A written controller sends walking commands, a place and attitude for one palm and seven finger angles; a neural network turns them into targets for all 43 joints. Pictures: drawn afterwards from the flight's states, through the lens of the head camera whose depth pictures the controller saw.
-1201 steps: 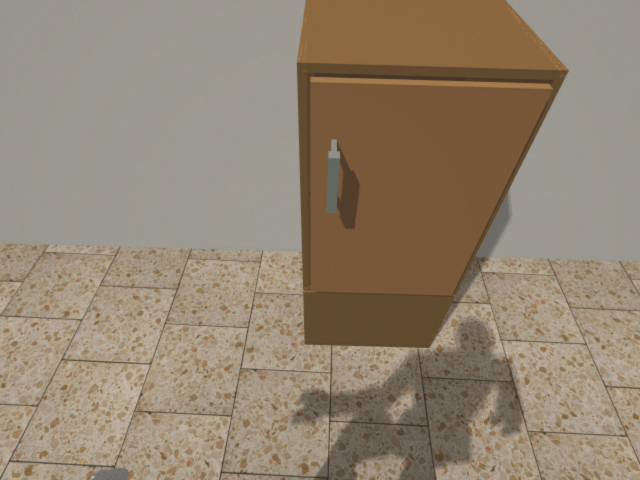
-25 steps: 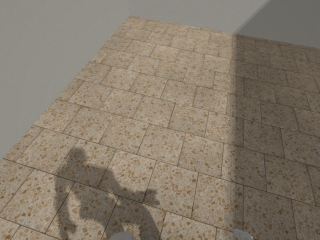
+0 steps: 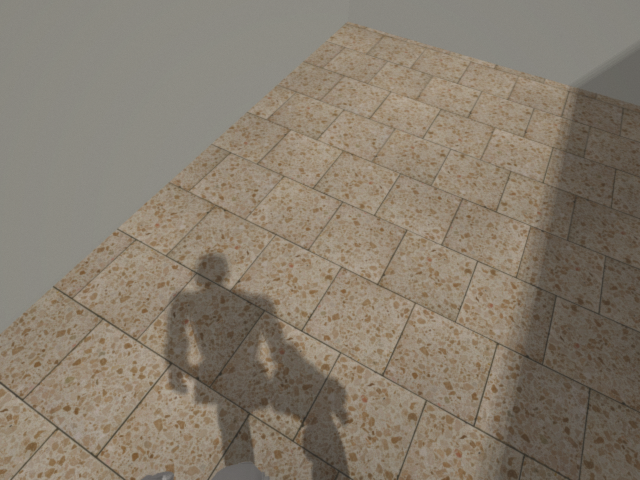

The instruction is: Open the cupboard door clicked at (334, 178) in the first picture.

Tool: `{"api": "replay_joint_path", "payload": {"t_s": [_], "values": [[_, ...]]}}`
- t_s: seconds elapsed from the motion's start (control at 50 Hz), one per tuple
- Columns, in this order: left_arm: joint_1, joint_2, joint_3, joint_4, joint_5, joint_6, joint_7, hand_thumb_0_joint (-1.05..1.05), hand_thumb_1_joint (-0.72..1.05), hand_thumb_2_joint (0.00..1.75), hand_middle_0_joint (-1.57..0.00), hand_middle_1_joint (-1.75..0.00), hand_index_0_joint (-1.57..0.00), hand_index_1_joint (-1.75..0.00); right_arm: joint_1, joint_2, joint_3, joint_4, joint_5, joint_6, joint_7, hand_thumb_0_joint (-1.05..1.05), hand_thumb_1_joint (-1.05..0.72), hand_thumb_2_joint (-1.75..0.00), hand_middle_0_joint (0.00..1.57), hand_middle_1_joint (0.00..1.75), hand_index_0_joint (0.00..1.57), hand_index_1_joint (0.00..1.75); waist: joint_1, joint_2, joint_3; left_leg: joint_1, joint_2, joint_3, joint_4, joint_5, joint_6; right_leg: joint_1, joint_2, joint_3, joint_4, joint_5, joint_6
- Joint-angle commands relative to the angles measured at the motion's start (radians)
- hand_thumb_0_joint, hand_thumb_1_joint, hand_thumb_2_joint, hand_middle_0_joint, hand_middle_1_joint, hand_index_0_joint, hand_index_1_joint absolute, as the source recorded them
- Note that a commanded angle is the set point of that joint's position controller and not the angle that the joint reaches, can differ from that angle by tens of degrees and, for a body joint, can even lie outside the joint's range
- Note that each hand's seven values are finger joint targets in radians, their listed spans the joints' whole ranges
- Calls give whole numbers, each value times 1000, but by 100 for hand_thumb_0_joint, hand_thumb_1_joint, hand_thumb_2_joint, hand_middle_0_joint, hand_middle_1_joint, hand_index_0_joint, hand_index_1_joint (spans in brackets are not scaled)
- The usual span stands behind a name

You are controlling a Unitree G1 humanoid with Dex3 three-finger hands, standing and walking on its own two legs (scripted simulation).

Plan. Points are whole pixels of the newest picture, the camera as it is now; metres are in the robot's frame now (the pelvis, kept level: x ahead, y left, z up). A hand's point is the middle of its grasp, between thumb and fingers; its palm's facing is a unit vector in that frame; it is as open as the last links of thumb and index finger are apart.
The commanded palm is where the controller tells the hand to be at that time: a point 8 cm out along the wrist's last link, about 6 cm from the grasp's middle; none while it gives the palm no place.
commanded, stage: turn to face it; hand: left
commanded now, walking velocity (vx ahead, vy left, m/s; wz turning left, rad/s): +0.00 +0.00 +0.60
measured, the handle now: out of the picture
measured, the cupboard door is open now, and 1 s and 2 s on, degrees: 48 48 48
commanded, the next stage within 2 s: none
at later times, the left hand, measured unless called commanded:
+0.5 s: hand out of the picture +0.09 +0.17 -0.15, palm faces +0.28 -0.91 -0.30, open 7.4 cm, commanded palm none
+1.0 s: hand out of the picture +0.07 +0.18 -0.15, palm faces +0.57 -0.77 -0.28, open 7.4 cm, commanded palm none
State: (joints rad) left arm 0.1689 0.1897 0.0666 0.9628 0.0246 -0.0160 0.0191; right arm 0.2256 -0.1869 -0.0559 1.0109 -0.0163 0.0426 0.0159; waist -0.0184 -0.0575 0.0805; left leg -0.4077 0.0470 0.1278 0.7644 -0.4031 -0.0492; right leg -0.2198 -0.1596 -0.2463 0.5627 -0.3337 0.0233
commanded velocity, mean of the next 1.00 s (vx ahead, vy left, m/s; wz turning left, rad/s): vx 0.00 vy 0.00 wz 0.60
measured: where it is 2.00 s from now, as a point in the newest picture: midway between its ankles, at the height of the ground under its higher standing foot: outside the picture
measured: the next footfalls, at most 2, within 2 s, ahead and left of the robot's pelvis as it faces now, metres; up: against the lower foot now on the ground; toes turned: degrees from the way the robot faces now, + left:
left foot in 0.04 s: +0.09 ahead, +0.12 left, +0.00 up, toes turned +10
right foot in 0.36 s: +0.11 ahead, -0.15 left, +0.00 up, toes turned +6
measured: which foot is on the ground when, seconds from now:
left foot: up 0.00-0.02, down 0.04-0.34, up 0.36-0.68, down 0.70-1.00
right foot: down 0.00-0.04, up 0.06-0.34, down 0.36-0.70, up 0.72-1.00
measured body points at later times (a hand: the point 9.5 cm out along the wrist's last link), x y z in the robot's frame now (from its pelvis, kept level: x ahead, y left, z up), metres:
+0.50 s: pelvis +0.06 -0.05 +0.00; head +0.13 -0.06 +0.45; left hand +0.07 +0.21 -0.13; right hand +0.23 -0.28 -0.15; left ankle -0.01 +0.08 -0.65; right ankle +0.07 -0.15 -0.73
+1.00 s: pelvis +0.10 -0.06 +0.00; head +0.16 -0.03 +0.44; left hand +0.04 +0.22 -0.13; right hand +0.31 -0.23 -0.15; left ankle +0.03 +0.05 -0.73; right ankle +0.17 -0.19 -0.71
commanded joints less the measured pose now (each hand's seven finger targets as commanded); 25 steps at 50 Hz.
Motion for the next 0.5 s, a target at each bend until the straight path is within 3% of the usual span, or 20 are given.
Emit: {"api": "replay_joint_path", "payload": {"t_s": [0.0, 0.02, 0.04, 0.06, 0.08, 0.1, 0.12, 0.16, 0.24, 0.28, 0.3, 0.32, 0.34, 0.36, 0.38, 0.4, 0.42, 0.48], "values": [[61, 172, 38, -65, -13, -3, 1, 0, 90, 90, -20, -30, -20, -30, 96, -142, -31, -78, -10, -36, 5, 0, -90, -90, 20, 30, 20, 30, -38, 83, -202, 322, 63, -66, -310, 469, 58, -48, -130, 20, 213, 448, 5], [40, 103, 22, -112, -22, 4, -5, 0, 90, 90, -20, -30, -20, -30, 167, -267, -61, -80, -17, -41, -3, 0, -90, -90, 20, 30, 20, 30, -78, 398, -236, 459, 361, -472, -351, 898, 227, -328, 22, 26, 457, -256, 78], [-26, 120, 15, -148, -9, 17, 6, 0, 90, 90, -20, -30, -20, -30, 216, -307, -67, -63, -13, -30, -11, 0, -90, -90, 20, 30, 20, 30, -106, 298, -254, 417, 433, -514, -359, 826, 305, -346, 48, 170, 588, -387, 57], [-74, 104, 13, -155, -7, 24, 11, 0, 90, 90, -20, -30, -20, -30, 183, -284, -65, -75, -13, -36, -24, 0, -90, -90, 20, 30, 20, 30, -88, 282, -232, 405, 394, -529, -360, 786, 298, -424, 42, 217, 646, -317, 57], [-87, 105, 15, -142, -8, 23, 8, 0, 90, 90, -20, -30, -20, -30, 133, -267, -61, -89, -13, -37, -32, 0, -90, -90, 20, 30, 20, 30, -75, 296, -190, 346, 360, -481, -370, 736, 273, -435, 35, 239, 664, -253, 61], [-71, 111, 18, -127, -8, 27, 3, 0, 90, 90, -20, -30, -20, -30, 70, -241, -53, -107, -13, -37, -34, 0, -90, -90, 20, 30, 20, 30, -47, 275, -157, 286, 308, -413, -378, 696, 242, -401, 35, 253, 649, -183, 64], [-45, 108, 20, -116, -10, 32, -3, 0, 90, 90, -20, -30, -20, -30, 23, -230, -47, -122, -13, -39, -35, 0, -90, -90, 20, 30, 20, 30, -19, 243, -140, 255, 265, -353, -382, 661, 217, -367, 45, 244, 611, -138, 66], [-18, 104, 19, -111, -11, 36, -11, 0, 90, 90, -20, -30, -20, -30, -16, -234, -48, -141, -13, -40, -33, 0, -90, -90, 20, 30, 20, 30, -3, 213, -150, 251, 222, -301, -377, 624, 199, -310, 67, 225, 488, -115, 65], [14, 105, 16, -123, -13, 34, -11, 0, 90, 90, -20, -30, -20, -30, -70, -257, -62, -165, -15, -23, -23, 0, -90, -90, 20, 30, 20, 30, 6, 228, -147, 162, 191, -328, -365, 492, 190, -135, 124, 181, 204, -93, 54], [94, 122, 22, -116, -11, 24, -11, 0, 90, 90, -20, -30, -20, -30, -124, -252, -66, -185, -8, -15, -19, 0, -90, -90, 20, 30, 20, 30, 46, 222, -153, 84, 148, -318, -309, 399, 155, 3, 141, 159, 12, 38, 48], [138, 166, 32, -113, -4, 15, -5, 0, 90, 90, -20, -30, -20, -30, -144, -220, -64, -201, 0, -12, -16, 0, -90, -90, 20, 30, 20, 30, 73, 120, -149, -12, 81, -278, -219, 246, 106, 108, 79, 212, -148, 102, 34], [160, 268, 53, -115, 13, 4, 6, 0, 90, 90, -20, -30, -20, -30, -137, -143, -52, -225, 8, -10, -6, 0, -90, -90, 20, 30, 20, 30, 81, -209, -133, -209, -75, -130, 26, -61, 19, 192, -201, 534, -295, 134, -61], [143, 305, 47, -131, 8, 7, 8, 0, 90, 90, -20, -30, -20, -30, -155, -156, -53, -241, 2, -7, -1, 0, -90, -90, 20, 30, 20, 30, 91, -266, -117, -207, -83, -139, 297, -241, 15, 83, -358, 617, -318, 211, -170], [103, 262, 45, -144, 5, 5, 17, 0, 90, 90, -20, -30, -20, -30, -141, -161, -59, -233, 2, 5, -1, 0, -90, -90, 20, 30, 20, 30, 61, -188, -111, -186, -49, -181, 440, -184, 21, 15, -340, 577, -309, 155, -187], [47, 227, 34, -152, 3, 7, 18, 0, 90, 90, -20, -30, -20, -30, -157, -150, -58, -211, -2, 13, 2, 0, -90, -90, 20, 30, 20, 30, 36, -197, -55, -208, -20, -178, 518, -119, 10, -19, -267, 503, -289, 185, -169], [7, 188, 22, -158, 0, 7, 16, 0, 90, 90, -20, -30, -20, -30, -144, -147, -53, -198, -5, 16, 7, 0, -90, -90, 20, 30, 20, 30, 10, -182, -42, -208, -3, -163, 530, -53, -2, -12, -207, 364, -251, 304, -143], [9, 168, 15, -161, -1, 3, 14, 0, 90, 90, -20, -30, -20, -30, -134, -128, -46, -191, -3, 15, 10, 0, -90, -90, 20, 30, 20, 30, 4, -174, -66, -199, -6, -139, 484, -34, -12, 34, -170, 283, -217, 447, -126], [92, 184, 23, -135, 1, -5, 17, 0, 90, 90, -20, -30, -20, -30, -172, -100, -27, -189, 4, 8, 15, 0, -90, -90, 20, 30, 20, 30, 44, -133, -133, -156, -15, -71, 235, -57, -23, 215, -168, 194, -136, 748, -120]]}}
